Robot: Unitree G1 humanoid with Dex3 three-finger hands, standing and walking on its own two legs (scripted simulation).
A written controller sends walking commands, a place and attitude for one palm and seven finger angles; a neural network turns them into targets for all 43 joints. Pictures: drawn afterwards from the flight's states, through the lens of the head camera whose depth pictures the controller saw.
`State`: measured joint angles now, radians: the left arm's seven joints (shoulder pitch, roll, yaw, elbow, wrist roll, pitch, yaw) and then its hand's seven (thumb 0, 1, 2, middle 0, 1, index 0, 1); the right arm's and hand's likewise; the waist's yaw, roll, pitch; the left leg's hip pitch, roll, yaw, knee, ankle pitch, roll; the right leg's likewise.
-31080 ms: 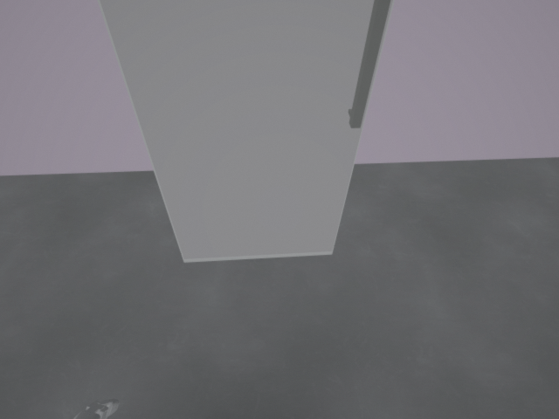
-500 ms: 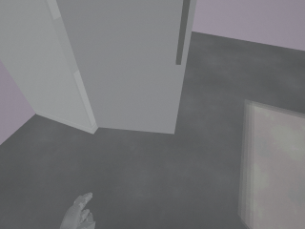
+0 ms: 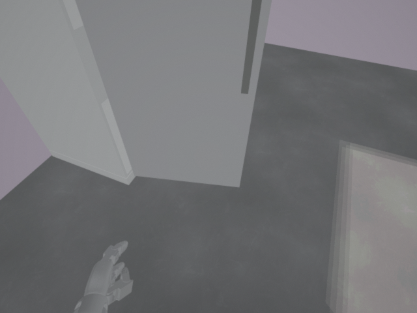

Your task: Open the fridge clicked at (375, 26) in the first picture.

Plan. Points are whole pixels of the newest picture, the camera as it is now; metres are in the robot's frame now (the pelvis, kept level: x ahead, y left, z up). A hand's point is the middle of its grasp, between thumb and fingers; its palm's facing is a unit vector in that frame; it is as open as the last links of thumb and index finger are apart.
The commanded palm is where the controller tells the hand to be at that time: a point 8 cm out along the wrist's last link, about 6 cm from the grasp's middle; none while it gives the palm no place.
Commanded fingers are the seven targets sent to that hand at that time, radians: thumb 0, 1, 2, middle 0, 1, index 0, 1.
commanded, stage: let the arm hang, fingers relaxed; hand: right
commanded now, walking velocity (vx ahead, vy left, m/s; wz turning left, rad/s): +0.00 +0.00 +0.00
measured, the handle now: (253, 25) +0.84 -0.09 +0.19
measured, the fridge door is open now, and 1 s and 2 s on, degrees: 75 75 75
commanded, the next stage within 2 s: look to check the result in 1.14 s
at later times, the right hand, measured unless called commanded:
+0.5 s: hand out of the picture -0.03 -0.20 -0.18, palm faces -0.01 +0.98 -0.21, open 7.1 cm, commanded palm none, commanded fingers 0.00 -0.90 -0.90 0.20 0.30 0.20 0.30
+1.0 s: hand out of the picture +0.07 -0.24 -0.15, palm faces -0.03 +0.95 -0.30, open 7.4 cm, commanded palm none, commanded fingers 0.00 -0.90 -0.90 0.20 0.30 0.20 0.30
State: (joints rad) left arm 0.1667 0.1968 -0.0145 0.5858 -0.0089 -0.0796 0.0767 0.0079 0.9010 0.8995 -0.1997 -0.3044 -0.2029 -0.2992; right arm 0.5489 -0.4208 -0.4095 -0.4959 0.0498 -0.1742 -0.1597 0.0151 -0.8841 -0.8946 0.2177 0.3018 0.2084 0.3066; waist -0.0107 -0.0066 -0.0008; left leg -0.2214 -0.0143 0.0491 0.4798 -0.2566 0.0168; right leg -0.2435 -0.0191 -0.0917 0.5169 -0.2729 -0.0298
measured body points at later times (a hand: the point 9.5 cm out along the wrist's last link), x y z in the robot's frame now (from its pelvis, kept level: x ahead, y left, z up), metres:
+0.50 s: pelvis -0.03 +0.00 +0.00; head +0.01 -0.02 +0.45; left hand -0.04 +0.26 -0.14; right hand -0.03 -0.25 -0.16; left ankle +0.00 +0.11 -0.74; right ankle +0.00 -0.09 -0.74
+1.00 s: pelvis -0.01 -0.02 +0.01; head +0.00 -0.01 +0.46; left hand +0.05 +0.25 -0.14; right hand +0.08 -0.29 -0.13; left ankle +0.00 +0.11 -0.74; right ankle +0.00 -0.09 -0.74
